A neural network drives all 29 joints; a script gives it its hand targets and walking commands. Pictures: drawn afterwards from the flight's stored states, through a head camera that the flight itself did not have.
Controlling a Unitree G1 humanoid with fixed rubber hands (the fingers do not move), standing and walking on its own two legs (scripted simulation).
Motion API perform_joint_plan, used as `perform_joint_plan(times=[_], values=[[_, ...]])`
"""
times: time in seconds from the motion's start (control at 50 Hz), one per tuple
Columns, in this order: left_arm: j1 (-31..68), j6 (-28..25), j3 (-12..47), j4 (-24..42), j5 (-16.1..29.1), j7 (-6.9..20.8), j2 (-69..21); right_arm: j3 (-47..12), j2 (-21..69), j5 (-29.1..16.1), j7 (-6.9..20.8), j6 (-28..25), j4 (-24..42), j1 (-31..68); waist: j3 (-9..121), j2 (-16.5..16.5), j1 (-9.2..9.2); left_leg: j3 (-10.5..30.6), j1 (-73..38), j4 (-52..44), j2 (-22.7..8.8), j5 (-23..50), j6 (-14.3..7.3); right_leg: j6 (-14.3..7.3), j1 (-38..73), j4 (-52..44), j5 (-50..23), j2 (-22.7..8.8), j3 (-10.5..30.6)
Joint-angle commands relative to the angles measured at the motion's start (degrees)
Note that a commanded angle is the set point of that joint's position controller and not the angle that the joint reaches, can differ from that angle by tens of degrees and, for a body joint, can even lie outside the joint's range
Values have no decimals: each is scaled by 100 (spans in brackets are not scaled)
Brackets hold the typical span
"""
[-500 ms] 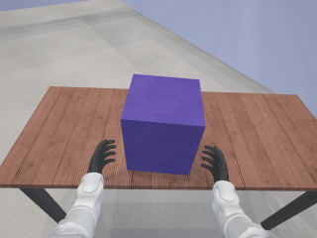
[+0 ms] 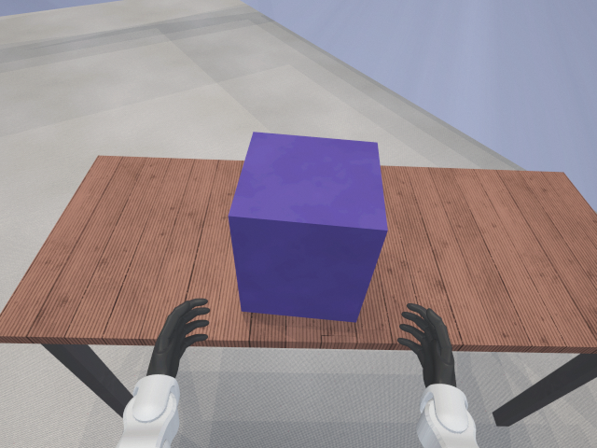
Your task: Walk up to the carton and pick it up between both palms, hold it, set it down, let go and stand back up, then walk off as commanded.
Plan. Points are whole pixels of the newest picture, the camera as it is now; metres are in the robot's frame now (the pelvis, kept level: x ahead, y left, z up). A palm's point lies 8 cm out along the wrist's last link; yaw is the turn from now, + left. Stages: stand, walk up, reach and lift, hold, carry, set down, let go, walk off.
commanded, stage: set down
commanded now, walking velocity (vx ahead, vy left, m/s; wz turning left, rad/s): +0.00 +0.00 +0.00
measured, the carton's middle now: (306, 230) +0.49 -0.03 +0.00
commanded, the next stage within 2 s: let go in 1.86 s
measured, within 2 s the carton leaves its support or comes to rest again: neither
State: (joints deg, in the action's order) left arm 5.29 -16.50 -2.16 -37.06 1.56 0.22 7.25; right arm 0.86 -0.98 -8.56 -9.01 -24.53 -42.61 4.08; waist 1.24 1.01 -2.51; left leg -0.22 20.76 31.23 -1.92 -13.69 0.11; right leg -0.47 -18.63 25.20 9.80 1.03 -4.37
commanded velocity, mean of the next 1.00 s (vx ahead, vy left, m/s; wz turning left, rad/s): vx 0.00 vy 0.00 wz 0.00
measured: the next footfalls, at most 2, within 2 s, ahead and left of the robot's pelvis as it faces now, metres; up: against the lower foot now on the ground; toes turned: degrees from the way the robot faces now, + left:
none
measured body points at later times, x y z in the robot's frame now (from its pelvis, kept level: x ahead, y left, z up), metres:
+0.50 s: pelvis +0.01 -0.01 +0.00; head +0.04 +0.01 +0.45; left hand +0.25 +0.19 -0.04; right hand +0.22 -0.20 -0.03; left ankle +0.03 +0.11 -0.74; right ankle +0.03 -0.11 -0.74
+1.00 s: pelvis +0.02 -0.01 +0.00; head +0.04 +0.00 +0.45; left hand +0.22 +0.20 -0.06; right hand +0.20 -0.20 -0.05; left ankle +0.03 +0.11 -0.74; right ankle +0.03 -0.11 -0.74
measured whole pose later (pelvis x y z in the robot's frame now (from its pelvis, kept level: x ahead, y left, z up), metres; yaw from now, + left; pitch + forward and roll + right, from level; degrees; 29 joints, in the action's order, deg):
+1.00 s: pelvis +0.02 -0.01 +0.00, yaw +0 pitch +2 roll -1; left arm -12.0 -2.5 0.2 -23.0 5.2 0.9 11.0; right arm 2.0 -1.2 -2.9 -3.9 -14.4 -30.0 -13.0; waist -0.6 1.0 -1.9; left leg -0.3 15.4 27.4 -1.4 -13.6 0.2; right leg -1.1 -14.7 24.7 11.7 0.6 -4.4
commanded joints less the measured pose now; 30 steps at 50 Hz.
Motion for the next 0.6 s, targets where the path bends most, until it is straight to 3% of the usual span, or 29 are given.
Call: perform_joint_plan(times=[0.0, 0.02, 0.04, 0.08, 0.1, 0.12, 0.16, 0.2, 0.24, 0.3, 0.32, 0.34, 0.36, 0.38, 0.42, 0.46, 0.5, 0.52, 0.54, 0.56, 0.58], values=[[225, -110, -58, 1841, 490, 19, 989, 134, -458, 143, 22, -102, 1773, 287, 1334, -348, 406, -235, -1485, -992, 188, 814, 255, -46, 1879, -428, -348, 176, 363], [85, -153, 50, 2074, 553, -32, 1042, 167, -570, -23, 64, -120, 2061, 134, 1491, -489, 350, -300, -1519, -935, 242, 865, 303, -80, 1768, -439, -339, 138, 411], [-97, -90, 17, 2023, 455, 3, 1044, 16, -483, 15, 72, -75, 1948, 17, 1189, -440, 407, -279, -1569, -939, 225, 980, 292, -79, 1850, -482, -467, 148, 400], [-344, -68, 0, 2133, 607, 88, 1272, -60, -411, 86, 27, 40, 2214, -385, 1210, -257, 341, -347, -1518, -909, 278, 986, 246, -27, 1890, -459, -440, 74, 472], [-220, -81, 149, 2599, 708, -11, 1252, 44, -532, 0, 96, 70, 2455, -283, 1196, -358, 336, -250, -1596, -1006, 185, 790, 240, -72, 1785, -433, -297, 113, 420], [-422, -15, 266, 2281, 709, -5, 1175, 72, -568, -9, 130, 193, 2190, -545, 975, -567, 304, -258, -1414, -1081, 189, 371, 290, -110, 1666, -473, 146, 78, 480], [-622, 111, 181, 1913, 607, 75, 1146, -116, -470, 133, 160, 301, 2112, -659, 604, -438, 349, -282, -1216, -1181, 226, 50, 221, -118, 1684, -547, 418, 13, 521], [-756, 140, 253, 2555, 808, 41, 1284, -63, -635, 23, 173, 337, 2814, -908, 856, -233, 362, -289, -1303, -1168, 197, 380, 136, -77, 1833, -504, 28, 11, 514], [-873, 294, 122, 2272, 699, 100, 1275, -26, -679, 118, 188, 486, 2524, -1000, 612, -265, 402, -282, -1242, -1238, 184, 267, 186, -111, 1823, -540, 196, 36, 520], [-824, 393, 189, 2272, 600, 65, 1340, 37, -718, 230, 264, 614, 2282, -987, 568, -426, 311, -246, -1358, -1290, 112, 88, 185, -163, 1697, -548, 300, 33, 523], [-944, 349, 179, 2591, 690, 14, 1381, 52, -843, 193, 322, 559, 2708, -1087, 631, -392, 407, -279, -1360, -1287, 108, 193, 192, -178, 1713, -496, 284, 79, 473], [-980, 368, 261, 2725, 660, 7, 1315, 73, -815, 121, 313, 586, 2553, -1083, 658, -453, 288, -230, -1406, -1271, 93, 376, 247, -179, 1707, -502, 79, 110, 444], [-1110, 441, 277, 2391, 600, 14, 1279, 70, -829, 189, 342, 583, 2530, -1148, 653, -447, 294, -227, -1462, -1148, 146, 457, 223, -163, 1688, -491, 29, 50, 474], [-1252, 458, 139, 2533, 570, 36, 1316, -46, -795, 151, 337, 535, 2658, -1290, 689, -308, 429, -282, -1585, -1136, 166, 893, 176, -134, 1819, -511, -256, 35, 526], [-1536, 526, 74, 2682, 485, 80, 1368, -97, -839, 267, 307, 491, 2864, -1644, 881, -268, 428, -339, -1689, -1067, 255, 1240, 172, -92, 2004, -482, -626, 43, 519], [-1454, 611, 80, 2367, 466, 149, 1369, -84, -645, 351, 299, 534, 2592, -1539, 626, -229, 371, -308, -1454, -1113, 236, 895, 132, -78, 1969, -528, -367, -13, 557], [-1582, 599, 7, 2767, 509, 61, 1418, -63, -789, 230, 372, 486, 2868, -1591, 820, -362, 539, -356, -1562, -1109, 215, 1149, 188, -85, 1944, -476, -459, 25, 494], [-1593, 631, 57, 2766, 484, 91, 1403, -43, -798, 319, 349, 512, 2676, -1627, 876, -193, 428, -321, -1634, -1083, 231, 1310, 167, -55, 2020, -479, -601, 53, 493], [-1787, 618, 18, 2657, 434, 67, 1369, -79, -877, 292, 395, 459, 2575, -1698, 840, -391, 451, -350, -1757, -1010, 255, 1565, 209, -76, 1950, -489, -817, 64, 477], [-1708, 736, 90, 2362, 389, 121, 1298, -69, -892, 346, 366, 485, 2373, -1663, 722, -357, 334, -337, -1739, -993, 242, 1529, 227, -63, 1955, -535, -831, 55, 504], [-1719, 730, -11, 2369, 326, 157, 1263, -49, -881, 348, 392, 502, 2322, -1735, 639, -282, 356, -295, -1761, -1011, 210, 1619, 198, -63, 1902, -478, -932, 63, 500]])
